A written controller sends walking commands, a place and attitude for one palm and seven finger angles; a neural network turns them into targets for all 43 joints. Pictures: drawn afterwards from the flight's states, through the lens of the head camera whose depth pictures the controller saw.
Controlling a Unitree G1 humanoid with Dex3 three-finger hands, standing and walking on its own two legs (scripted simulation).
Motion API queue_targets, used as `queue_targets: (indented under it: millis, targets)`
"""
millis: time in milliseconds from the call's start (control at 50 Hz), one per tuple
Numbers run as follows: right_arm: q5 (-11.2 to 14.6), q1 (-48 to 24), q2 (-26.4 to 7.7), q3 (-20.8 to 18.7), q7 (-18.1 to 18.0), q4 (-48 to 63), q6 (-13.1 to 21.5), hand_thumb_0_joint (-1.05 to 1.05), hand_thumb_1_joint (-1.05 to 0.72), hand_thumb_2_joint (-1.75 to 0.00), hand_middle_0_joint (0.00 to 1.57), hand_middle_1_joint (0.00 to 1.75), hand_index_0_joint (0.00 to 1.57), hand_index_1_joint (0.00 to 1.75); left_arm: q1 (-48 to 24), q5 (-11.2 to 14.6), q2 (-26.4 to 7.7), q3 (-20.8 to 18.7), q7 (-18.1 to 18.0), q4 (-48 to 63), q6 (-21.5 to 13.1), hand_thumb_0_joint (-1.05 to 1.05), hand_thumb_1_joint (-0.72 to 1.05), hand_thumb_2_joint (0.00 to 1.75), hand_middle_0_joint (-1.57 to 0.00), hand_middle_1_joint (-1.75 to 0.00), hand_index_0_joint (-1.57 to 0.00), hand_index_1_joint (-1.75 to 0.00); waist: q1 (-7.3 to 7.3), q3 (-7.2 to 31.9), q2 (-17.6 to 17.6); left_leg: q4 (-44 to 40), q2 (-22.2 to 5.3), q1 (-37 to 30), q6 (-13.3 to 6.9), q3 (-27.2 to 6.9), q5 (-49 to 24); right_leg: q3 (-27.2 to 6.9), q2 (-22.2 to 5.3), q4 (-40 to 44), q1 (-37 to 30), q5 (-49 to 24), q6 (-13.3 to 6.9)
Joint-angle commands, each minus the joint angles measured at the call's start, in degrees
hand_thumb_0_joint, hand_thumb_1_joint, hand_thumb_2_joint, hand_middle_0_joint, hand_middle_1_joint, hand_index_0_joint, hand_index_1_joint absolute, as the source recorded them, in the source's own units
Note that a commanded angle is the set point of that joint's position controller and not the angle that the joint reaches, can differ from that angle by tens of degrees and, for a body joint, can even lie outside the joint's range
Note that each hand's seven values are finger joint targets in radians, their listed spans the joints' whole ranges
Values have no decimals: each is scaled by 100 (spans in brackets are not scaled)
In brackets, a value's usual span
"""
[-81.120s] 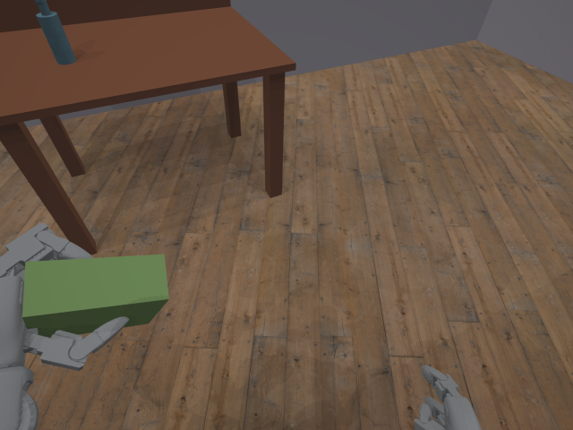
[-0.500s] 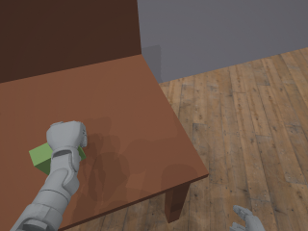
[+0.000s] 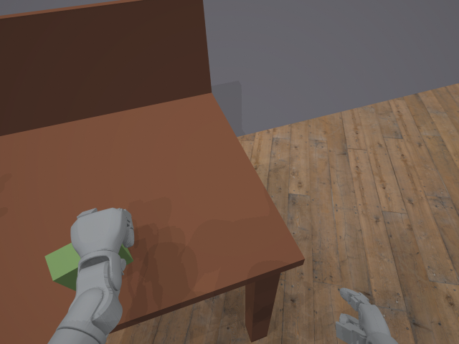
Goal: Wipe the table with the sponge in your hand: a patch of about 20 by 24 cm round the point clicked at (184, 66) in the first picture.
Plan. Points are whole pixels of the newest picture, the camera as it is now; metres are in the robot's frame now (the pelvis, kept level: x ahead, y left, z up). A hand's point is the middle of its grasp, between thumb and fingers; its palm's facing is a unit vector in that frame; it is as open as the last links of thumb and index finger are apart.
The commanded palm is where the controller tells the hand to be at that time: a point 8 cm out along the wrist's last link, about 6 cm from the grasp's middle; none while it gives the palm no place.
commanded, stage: wipe back along the middle lane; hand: left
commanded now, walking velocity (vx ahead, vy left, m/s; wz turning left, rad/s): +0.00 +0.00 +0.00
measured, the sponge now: (97, 261) +0.26 +0.30 -0.03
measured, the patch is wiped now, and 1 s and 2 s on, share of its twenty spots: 1.00 1.00 1.00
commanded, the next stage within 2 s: slide across to the third lane in 1.38 s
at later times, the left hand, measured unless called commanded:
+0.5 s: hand (115, 262) +0.25 +0.24 +0.01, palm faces -0.02 -0.06 -1.00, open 6.4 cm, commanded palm +0.20 +0.23 +0.04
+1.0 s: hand (115, 263) +0.24 +0.24 +0.01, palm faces +0.00 -0.08 -1.00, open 6.5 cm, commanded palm +0.19 +0.22 +0.04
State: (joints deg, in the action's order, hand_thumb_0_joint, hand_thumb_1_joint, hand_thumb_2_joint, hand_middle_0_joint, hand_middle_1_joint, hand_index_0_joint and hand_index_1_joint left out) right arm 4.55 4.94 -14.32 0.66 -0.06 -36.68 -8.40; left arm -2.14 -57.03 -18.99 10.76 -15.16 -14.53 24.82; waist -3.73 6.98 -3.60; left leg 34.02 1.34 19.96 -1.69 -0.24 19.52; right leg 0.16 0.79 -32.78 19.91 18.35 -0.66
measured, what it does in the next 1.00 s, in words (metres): stands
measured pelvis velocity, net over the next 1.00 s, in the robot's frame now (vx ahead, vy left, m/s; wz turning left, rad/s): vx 0.00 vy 0.00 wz -0.02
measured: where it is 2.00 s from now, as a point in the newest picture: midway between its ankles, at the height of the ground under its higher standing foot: outside the picture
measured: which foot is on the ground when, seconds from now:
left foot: down 0.00-1.00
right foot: down 0.00-1.00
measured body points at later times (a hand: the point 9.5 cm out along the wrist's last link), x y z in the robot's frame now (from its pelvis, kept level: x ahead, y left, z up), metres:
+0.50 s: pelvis +0.00 -0.01 +0.00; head -0.01 -0.04 +0.45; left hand +0.24 +0.24 +0.07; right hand +0.20 -0.24 -0.10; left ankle -0.03 +0.10 -0.73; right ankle -0.02 -0.12 -0.73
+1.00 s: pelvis +0.00 +0.00 +0.00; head +0.00 -0.03 +0.45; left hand +0.24 +0.24 +0.07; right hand +0.22 -0.22 -0.09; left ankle -0.03 +0.10 -0.73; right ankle -0.02 -0.12 -0.73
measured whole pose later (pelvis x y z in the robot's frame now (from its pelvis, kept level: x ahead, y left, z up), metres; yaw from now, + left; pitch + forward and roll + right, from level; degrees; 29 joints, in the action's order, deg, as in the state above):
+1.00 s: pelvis +0.00 +0.00 +0.00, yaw -1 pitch +6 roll +0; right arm 4.0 4.0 -14.1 -0.3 0.6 -36.3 -6.6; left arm 7.7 -58.2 -17.0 11.2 -16.5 -5.4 24.3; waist -5.2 7.2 -4.0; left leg 34.8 1.1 20.0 -1.6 0.7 20.3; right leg -0.8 1.0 -34.5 20.7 19.2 -0.8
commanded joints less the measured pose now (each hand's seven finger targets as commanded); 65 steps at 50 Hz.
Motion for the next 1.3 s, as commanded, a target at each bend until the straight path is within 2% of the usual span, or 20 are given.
queue_targets:
  millis: [0,120,160,200,260,420,460,520,560,580,660,700,760,820,860,940,960,980,1160,1280]
  targets:
    - [19,-891,-661,-230,-61,896,324,0,-90,-90,20,30,20,30,192,243,-176,-42,257,225,16,0,10,130,-120,-160,-120,-160,-33,450,751,-429,4,-120,7,-208,-1621,-79,92,313,-602,-1967,-347]
    - [4,-961,-653,-246,-63,913,393,0,-90,-90,20,30,20,30,538,287,-126,-39,248,432,-73,0,10,130,-120,-160,-120,-160,-60,405,811,-448,41,-44,-17,-147,-1405,-189,74,383,-676,-1946,-326]
    - [-7,-992,-700,-262,-92,875,393,0,-90,-90,20,30,20,30,477,276,-414,-350,220,447,-59,0,10,130,-120,-160,-120,-160,-110,372,827,-498,23,-16,-21,-195,-1313,-276,103,438,-631,-1758,-349]
    - [4,-989,-665,-255,-98,894,409,0,-90,-90,20,30,20,30,409,271,-127,-20,233,473,-48,0,10,130,-120,-160,-120,-160,-42,264,869,-490,38,-33,-44,-144,-1176,-213,90,476,-529,-1553,-316]
    - [-4,-1020,-689,-280,-98,873,440,0,-90,-90,20,30,20,30,637,264,-305,-268,217,462,-67,0,10,130,-120,-160,-120,-160,-139,350,904,-507,34,-39,-38,-175,-1191,-286,105,482,-587,-1538,-342]
    - [-5,-1081,-631,-284,-71,921,497,0,-90,-90,20,30,20,30,910,305,101,168,234,705,-107,0,10,130,-120,-160,-120,-160,-93,341,946,-444,40,-101,-62,-122,-1253,-256,75,434,-570,-1725,-304]
    - [-8,-1112,-666,-295,-74,897,492,0,-90,-90,20,30,20,30,1011,317,-157,-132,208,722,-96,0,10,130,-120,-160,-120,-160,-155,349,890,-456,28,-96,-49,-155,-1266,-326,94,448,-587,-1741,-326]
    - [-13,-1069,-635,-281,-97,897,506,0,-90,-90,20,30,20,30,933,303,-4,25,199,726,-89,0,10,130,-120,-160,-120,-160,-98,367,1012,-400,42,-105,-57,-102,-1368,-274,68,384,-618,-2017,-289]
    - [-14,-1092,-677,-289,-115,861,494,0,-90,-90,20,30,20,30,861,281,-302,-291,179,697,-60,0,10,130,-120,-160,-120,-160,-137,318,996,-423,30,-94,-47,-144,-1343,-363,92,419,-589,-1965,-310]
    - [-18,-1027,-643,-273,-112,870,495,0,-90,-90,20,30,20,30,825,264,-110,-92,189,698,-58,0,10,130,-120,-160,-120,-160,-89,364,954,-400,42,-114,-52,-112,-1401,-277,73,357,-628,-2054,-295]
    - [-22,-1087,-640,-281,-80,898,529,0,-90,-90,20,30,20,30,1120,226,-262,-288,184,760,-102,0,10,130,-120,-160,-120,-160,-179,471,846,-370,30,-154,-14,-163,-1674,-362,84,286,-680,-2413,-339]
    - [-30,-1014,-596,-277,-46,933,537,0,-90,-90,20,30,20,30,1114,183,35,67,191,806,-119,0,10,130,-120,-160,-120,-160,-120,467,854,-316,21,-188,-15,-134,-1757,-234,76,204,-616,-2440,-320]
    - [-35,-1037,-632,-305,-28,905,522,0,-90,-90,20,30,20,30,1100,148,-112,-117,162,793,-99,0,10,130,-120,-160,-120,-160,-147,525,902,-317,-9,-183,1,-194,-1800,-319,110,201,-574,-2401,-351]
    - [-28,-1051,-590,-292,11,973,528,0,-90,-90,20,30,20,30,1290,190,192,213,156,891,-89,0,10,130,-120,-160,-120,-160,-118,514,921,-264,-7,-181,-6,-156,-1875,-216,71,142,-590,-2555,-323]
    - [-38,-1095,-629,-312,14,952,512,0,-90,-90,20,30,20,30,1347,173,-10,-49,128,907,-67,0,10,130,-120,-160,-120,-160,-178,599,945,-262,-28,-159,13,-219,-1940,-290,104,115,-597,-2553,-351]
    - [-23,-1059,-591,-303,33,977,492,0,-90,-90,20,30,20,30,1422,205,167,197,118,984,-18,0,10,130,-120,-160,-120,-160,-129,559,1042,-217,-27,-157,0,-168,-1955,-202,67,83,-615,-2653,-307]
    - [-20,-1111,-623,-310,42,962,477,0,-90,-90,20,30,20,30,1439,196,-60,-82,100,990,6,0,10,130,-120,-160,-120,-160,-165,551,971,-255,-55,-141,20,-229,-1954,-274,99,89,-591,-2555,-348]
    - [-29,-1094,-581,-300,48,1002,475,0,-90,-90,20,30,20,30,1461,205,219,232,109,1079,13,0,10,130,-120,-160,-120,-160,-129,613,938,-225,-36,-187,2,-175,-1962,-178,67,60,-644,-2579,-310]
    - [11,-1215,-599,-267,83,1028,405,0,-90,-90,20,30,20,30,1457,188,-40,32,77,1093,175,0,10,130,-120,-160,-120,-160,-200,322,753,-377,-83,-85,19,-294,-1623,-180,139,140,-459,-1868,-375]
    - [14,-1201,-567,-252,94,1020,379,0,-90,-90,20,30,20,30,1398,156,138,249,84,1034,188,0,10,130,-120,-160,-120,-160,-172,359,723,-380,-80,-123,19,-278,-1511,-104,148,109,-414,-1621,-373]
